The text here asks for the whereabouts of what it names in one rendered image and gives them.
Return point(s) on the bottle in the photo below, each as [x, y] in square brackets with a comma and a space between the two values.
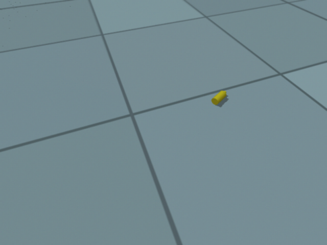
[219, 97]

